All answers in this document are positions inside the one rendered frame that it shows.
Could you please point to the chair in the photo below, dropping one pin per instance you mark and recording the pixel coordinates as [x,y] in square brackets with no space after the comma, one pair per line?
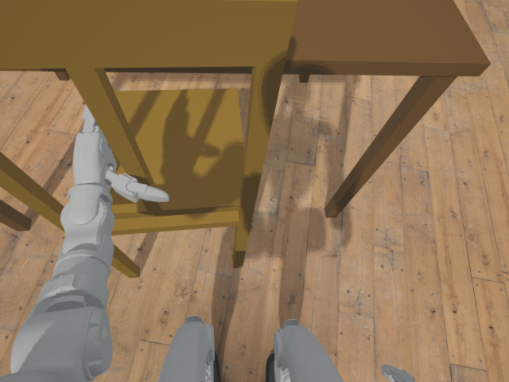
[188,143]

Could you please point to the right robot hand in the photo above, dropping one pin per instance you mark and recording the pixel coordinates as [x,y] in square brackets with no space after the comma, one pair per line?
[394,374]

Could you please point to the robot left upper arm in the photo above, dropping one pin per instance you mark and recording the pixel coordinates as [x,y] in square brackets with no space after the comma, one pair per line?
[63,346]

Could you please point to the left robot forearm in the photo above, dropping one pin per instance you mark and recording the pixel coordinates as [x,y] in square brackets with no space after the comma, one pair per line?
[84,263]

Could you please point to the right robot shin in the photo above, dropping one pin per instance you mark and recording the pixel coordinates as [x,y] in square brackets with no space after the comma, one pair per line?
[279,375]

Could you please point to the right robot thigh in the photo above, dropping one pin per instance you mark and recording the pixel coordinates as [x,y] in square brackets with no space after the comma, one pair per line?
[299,351]

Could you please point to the left robot hand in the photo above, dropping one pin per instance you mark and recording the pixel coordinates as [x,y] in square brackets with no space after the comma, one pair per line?
[92,153]

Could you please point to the table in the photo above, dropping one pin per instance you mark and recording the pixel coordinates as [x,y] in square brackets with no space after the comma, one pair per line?
[425,38]

